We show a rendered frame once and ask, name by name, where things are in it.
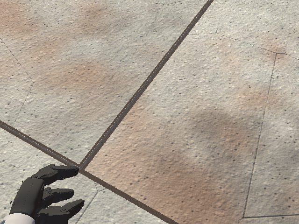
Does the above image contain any robot left hand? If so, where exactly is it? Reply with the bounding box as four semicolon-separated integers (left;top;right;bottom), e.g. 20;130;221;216
9;163;85;224

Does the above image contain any robot left forearm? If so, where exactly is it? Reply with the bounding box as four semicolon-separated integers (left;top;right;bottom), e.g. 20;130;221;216
0;213;36;224

